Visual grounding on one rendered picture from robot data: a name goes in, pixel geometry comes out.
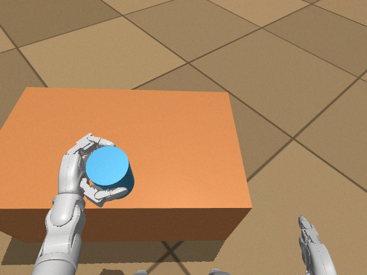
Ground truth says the left robot arm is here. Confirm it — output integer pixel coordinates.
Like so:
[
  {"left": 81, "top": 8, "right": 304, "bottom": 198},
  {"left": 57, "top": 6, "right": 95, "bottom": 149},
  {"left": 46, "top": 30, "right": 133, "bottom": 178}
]
[{"left": 32, "top": 192, "right": 86, "bottom": 275}]

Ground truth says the right robot hand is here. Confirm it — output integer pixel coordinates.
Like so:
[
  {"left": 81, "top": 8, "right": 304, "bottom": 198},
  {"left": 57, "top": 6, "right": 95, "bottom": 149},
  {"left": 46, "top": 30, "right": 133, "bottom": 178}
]
[{"left": 296, "top": 215, "right": 337, "bottom": 275}]

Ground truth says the left robot hand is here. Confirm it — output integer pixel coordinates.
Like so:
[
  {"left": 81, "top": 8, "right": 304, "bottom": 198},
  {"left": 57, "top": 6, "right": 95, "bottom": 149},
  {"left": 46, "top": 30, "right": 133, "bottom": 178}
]
[{"left": 58, "top": 133, "right": 128, "bottom": 207}]

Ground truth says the can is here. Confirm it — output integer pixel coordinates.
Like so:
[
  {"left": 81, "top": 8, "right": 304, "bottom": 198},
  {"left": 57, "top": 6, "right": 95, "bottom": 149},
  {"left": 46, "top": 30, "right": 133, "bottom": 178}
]
[{"left": 85, "top": 146, "right": 134, "bottom": 199}]

